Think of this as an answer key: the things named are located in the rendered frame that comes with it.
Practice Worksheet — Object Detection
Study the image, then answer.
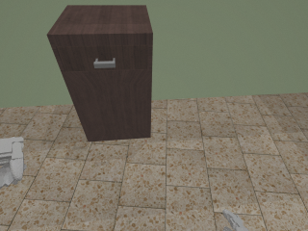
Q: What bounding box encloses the handle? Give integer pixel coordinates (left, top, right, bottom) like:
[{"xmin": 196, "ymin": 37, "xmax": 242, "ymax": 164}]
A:
[{"xmin": 93, "ymin": 58, "xmax": 116, "ymax": 68}]

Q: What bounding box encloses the robot right hand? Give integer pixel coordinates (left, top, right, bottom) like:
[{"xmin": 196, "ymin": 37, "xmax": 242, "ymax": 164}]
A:
[{"xmin": 222, "ymin": 209, "xmax": 249, "ymax": 231}]

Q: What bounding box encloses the cabinet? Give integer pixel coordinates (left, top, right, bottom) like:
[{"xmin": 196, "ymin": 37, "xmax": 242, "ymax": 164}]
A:
[{"xmin": 47, "ymin": 5, "xmax": 153, "ymax": 142}]

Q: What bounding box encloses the robot left hand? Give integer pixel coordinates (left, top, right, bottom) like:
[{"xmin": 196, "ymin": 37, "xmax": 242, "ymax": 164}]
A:
[{"xmin": 0, "ymin": 137, "xmax": 27, "ymax": 189}]

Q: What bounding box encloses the drawer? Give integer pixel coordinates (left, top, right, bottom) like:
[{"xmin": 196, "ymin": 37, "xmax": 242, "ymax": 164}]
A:
[{"xmin": 57, "ymin": 44, "xmax": 148, "ymax": 72}]

